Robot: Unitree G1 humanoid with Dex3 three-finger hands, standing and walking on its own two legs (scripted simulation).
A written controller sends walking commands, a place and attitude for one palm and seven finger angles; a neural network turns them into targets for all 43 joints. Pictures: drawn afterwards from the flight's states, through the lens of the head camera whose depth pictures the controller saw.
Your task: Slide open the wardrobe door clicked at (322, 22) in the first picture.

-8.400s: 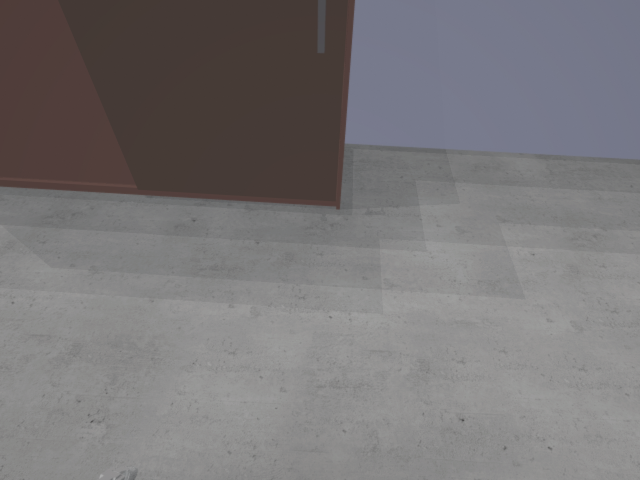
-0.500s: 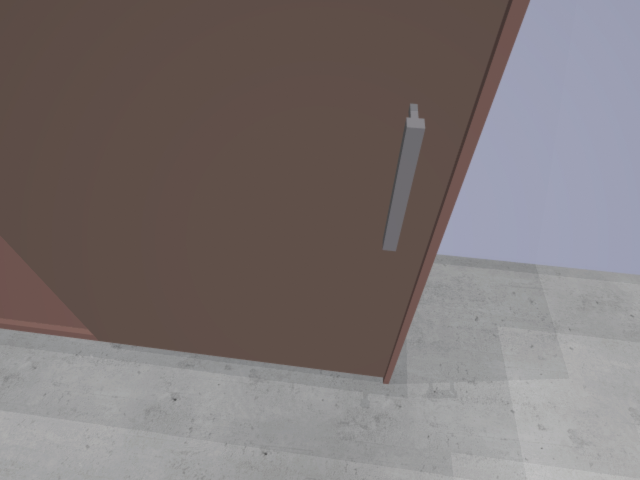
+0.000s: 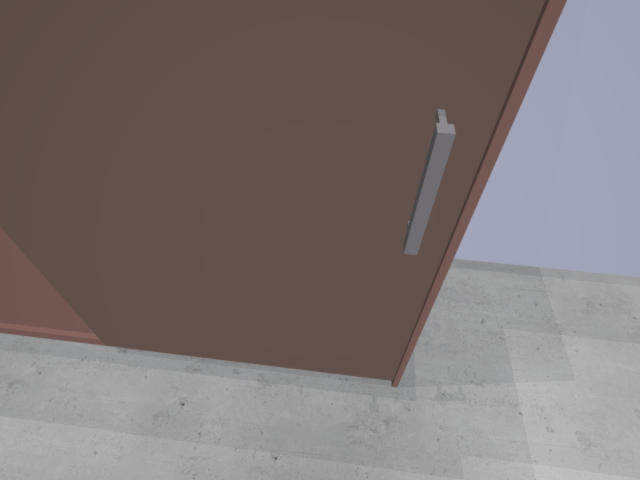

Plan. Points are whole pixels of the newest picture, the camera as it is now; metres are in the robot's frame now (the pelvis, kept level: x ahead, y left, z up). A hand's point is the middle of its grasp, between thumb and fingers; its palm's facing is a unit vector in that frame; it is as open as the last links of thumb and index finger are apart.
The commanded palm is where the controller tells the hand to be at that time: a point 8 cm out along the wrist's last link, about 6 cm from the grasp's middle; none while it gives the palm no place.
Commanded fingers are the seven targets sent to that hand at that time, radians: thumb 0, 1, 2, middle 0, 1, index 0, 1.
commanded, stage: look again from close up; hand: right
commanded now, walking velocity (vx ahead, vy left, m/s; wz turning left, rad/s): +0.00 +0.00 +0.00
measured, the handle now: (424, 188) +0.51 -0.12 +0.09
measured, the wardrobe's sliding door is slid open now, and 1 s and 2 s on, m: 0.00 0.00 0.00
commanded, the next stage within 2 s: raise the hand with hooked fingers in 0.66 s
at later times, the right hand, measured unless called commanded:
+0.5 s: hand out of the picture +0.01 -0.15 -0.17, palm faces +0.02 +0.98 -0.20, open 7.3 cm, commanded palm none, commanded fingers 0.00 -0.90 -0.90 0.20 0.30 0.20 0.30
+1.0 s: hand (479, 398) +0.22 -0.16 +0.03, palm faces +0.20 +0.98 -0.03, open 7.7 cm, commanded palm +0.12 -0.22 -0.05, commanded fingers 0.00 -0.60 -0.77 0.22 0.50 0.22 0.50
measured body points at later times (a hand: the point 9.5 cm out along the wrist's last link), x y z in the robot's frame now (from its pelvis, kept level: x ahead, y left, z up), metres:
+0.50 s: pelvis +0.01 +0.02 +0.00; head +0.01 +0.02 +0.45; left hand +0.02 +0.24 -0.16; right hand +0.01 -0.21 -0.16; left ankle -0.02 +0.12 -0.74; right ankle +0.01 -0.10 -0.74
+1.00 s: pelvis -0.01 +0.02 -0.02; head -0.01 +0.04 +0.43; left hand +0.14 +0.27 -0.12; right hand +0.20 -0.22 +0.03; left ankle -0.02 +0.12 -0.74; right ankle +0.01 -0.10 -0.74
